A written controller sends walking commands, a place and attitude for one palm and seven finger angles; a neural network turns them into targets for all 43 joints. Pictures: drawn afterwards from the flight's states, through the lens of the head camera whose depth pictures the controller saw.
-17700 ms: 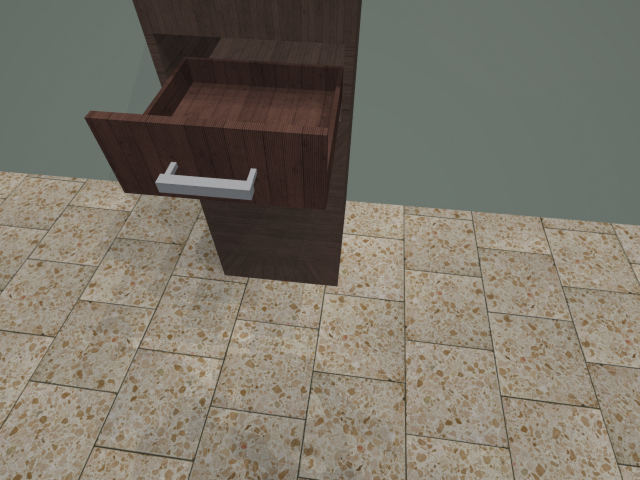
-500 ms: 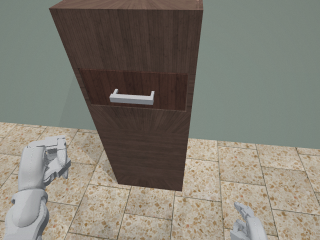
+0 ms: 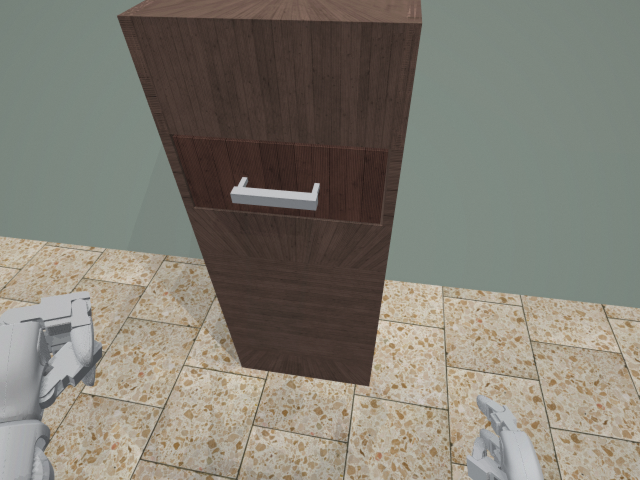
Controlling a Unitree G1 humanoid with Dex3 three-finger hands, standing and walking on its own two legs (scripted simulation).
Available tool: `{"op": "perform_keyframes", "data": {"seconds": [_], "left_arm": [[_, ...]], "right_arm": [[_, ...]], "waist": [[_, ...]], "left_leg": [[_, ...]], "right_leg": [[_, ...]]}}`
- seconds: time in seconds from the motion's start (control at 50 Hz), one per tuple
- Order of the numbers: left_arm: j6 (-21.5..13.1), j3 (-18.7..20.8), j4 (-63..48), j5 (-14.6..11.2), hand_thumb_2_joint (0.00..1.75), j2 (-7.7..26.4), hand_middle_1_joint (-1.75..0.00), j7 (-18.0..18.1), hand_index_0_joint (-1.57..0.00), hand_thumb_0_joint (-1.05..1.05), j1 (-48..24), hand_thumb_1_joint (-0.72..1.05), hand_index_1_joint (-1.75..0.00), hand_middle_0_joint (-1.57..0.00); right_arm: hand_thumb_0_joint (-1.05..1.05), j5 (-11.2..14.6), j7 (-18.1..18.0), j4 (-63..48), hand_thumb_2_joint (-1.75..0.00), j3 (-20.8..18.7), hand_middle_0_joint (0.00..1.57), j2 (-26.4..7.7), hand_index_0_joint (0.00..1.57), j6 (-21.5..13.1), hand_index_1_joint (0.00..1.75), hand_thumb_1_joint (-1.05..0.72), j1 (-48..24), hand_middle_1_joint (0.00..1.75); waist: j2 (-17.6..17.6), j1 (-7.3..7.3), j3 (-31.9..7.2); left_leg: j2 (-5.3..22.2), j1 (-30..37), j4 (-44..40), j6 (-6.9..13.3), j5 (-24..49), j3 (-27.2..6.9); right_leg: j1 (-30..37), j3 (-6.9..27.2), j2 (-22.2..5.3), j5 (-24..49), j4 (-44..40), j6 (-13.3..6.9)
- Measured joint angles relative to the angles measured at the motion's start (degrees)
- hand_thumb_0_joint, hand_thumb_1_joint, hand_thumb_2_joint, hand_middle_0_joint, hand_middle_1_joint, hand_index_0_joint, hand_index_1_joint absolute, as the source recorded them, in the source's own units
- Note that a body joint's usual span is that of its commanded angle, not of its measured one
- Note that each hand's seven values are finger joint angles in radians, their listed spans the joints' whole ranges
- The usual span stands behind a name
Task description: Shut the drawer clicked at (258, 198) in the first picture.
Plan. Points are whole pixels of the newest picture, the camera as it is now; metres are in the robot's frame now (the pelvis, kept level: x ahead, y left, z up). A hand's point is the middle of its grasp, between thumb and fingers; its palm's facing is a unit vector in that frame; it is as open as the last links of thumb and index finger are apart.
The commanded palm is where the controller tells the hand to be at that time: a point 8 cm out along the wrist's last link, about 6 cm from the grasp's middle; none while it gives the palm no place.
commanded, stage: step back with the hand held close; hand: left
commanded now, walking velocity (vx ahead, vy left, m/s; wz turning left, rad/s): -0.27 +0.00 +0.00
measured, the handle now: (277, 191) +0.58 +0.16 +0.04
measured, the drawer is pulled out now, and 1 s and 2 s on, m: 0.00 0.00 0.00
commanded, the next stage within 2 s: stop stepping back and stand still in 1.20 s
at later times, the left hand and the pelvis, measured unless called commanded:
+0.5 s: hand (64, 378) +0.15 +0.25 +0.15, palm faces +0.29 -0.81 -0.50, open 3.2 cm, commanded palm +0.09 +0.30 +0.17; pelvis -0.05 +0.02 -0.01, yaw -1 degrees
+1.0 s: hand out of the picture +0.05 +0.27 +0.16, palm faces +0.39 -0.78 -0.49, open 3.2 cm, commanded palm -0.02 +0.30 +0.17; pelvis -0.14 +0.02 -0.02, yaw +3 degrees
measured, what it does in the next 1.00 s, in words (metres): shifts its weight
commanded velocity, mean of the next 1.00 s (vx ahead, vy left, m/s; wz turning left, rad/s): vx -0.30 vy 0.00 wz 0.00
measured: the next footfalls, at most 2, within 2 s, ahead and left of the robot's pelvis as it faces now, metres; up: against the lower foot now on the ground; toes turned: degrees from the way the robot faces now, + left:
left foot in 1.22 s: -0.07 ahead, +0.13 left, +0.00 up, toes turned +6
right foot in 1.54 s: -0.27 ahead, -0.08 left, +0.00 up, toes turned -6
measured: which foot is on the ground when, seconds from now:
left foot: down 0.00-1.00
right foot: down 0.00-1.00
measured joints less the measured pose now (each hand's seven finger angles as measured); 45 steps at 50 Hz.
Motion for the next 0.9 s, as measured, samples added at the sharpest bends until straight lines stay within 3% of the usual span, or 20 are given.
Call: {"op": "perform_keyframes", "data": {"seconds": [0.18, 0.34, 0.46, 0.74, 0.9], "left_arm": [[-3.0, 3.6, -2.0, 0.1, 0.90, 2.4, -1.60, -0.7, -1.41, 0.01, 3.1, 0.89, -1.59, -1.40], [-3.0, 4.1, -5.8, -0.3, 0.90, 5.7, -1.60, -0.6, -1.41, 0.01, 6.9, 0.89, -1.59, -1.40], [-4.5, 5.8, -8.0, -0.4, 0.90, 7.4, -1.60, 0.3, -1.41, 0.01, 7.6, 0.89, -1.59, -1.40], [-9.2, 5.1, -6.8, 1.2, 0.90, 4.4, -1.60, 2.0, -1.41, 0.01, 6.6, 0.89, -1.59, -1.40], [-11.0, 5.9, -6.7, 1.6, 0.90, 5.6, -1.60, 2.2, -1.41, 0.01, 5.3, 0.89, -1.59, -1.40]], "right_arm": [[0.01, 0.0, 1.6, -3.3, -0.90, -0.7, 0.20, -0.7, 0.20, 5.7, 0.30, -0.90, -1.3, 0.30], [0.01, 0.8, 1.2, -5.3, -0.90, -2.4, 0.20, -0.9, 0.20, 8.8, 0.30, -0.90, -1.3, 0.30], [0.01, 1.0, 1.2, -5.7, -0.90, -2.4, 0.20, -0.1, 0.20, 8.3, 0.30, -0.90, -0.8, 0.30], [0.01, 0.6, 0.9, -4.1, -0.90, -1.8, 0.20, 0.1, 0.20, 4.2, 0.30, -0.90, 1.3, 0.30], [0.01, 0.4, 1.0, -3.1, -0.90, -2.0, 0.20, 0.2, 0.20, 2.9, 0.30, -0.90, 1.8, 0.30]], "waist": [[-0.1, -3.06, -0.6], [-2.1, -4.12, 1.4], [-3.1, -4.43, 1.6], [-1.5, -4.27, 0.4], [-1.7, -5.07, 1.5]], "left_leg": [[0.3, -5.1, 1.0, 0.5, 0.3, 0.3], [-0.5, -8.8, 1.5, 1.3, 1.8, 1.4], [-0.6, -11.5, 3.0, 1.6, 2.9, 1.2], [0.2, -17.5, 7.4, 2.0, 4.5, -1.4], [0.1, -18.7, 6.8, 2.2, 7.3, -2.2]], "right_leg": [[-4.2, 0.4, 0.3, 1.9, -1.5, 0.6], [-9.0, 1.6, -0.6, 2.9, 0.6, 1.4], [-11.6, 1.5, -0.7, 3.7, 2.4, 1.6], [-15.4, -0.3, 0.6, 5.2, 4.1, 1.0], [-16.4, 1.1, 2.0, 5.2, 4.2, 1.0]]}}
